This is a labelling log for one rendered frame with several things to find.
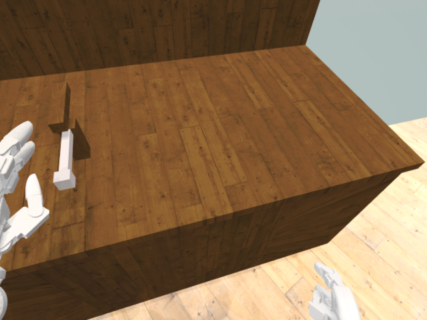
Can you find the right robot hand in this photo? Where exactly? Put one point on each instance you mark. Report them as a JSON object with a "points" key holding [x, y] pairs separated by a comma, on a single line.
{"points": [[339, 304]]}

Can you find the tap lever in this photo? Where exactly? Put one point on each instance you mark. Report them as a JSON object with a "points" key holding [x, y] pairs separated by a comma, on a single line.
{"points": [[64, 178]]}

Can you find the left robot hand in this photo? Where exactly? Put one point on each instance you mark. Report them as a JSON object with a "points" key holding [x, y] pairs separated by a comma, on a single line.
{"points": [[15, 152]]}

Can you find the counter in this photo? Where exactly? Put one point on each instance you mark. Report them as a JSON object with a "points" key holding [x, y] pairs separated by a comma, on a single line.
{"points": [[207, 139]]}

